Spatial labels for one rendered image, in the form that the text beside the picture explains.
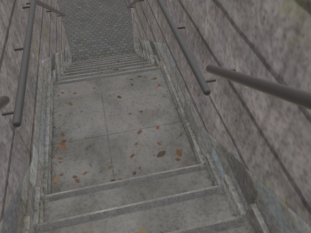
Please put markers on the stairs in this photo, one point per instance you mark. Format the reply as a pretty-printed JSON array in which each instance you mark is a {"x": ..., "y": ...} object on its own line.
[
  {"x": 182, "y": 200},
  {"x": 105, "y": 66}
]

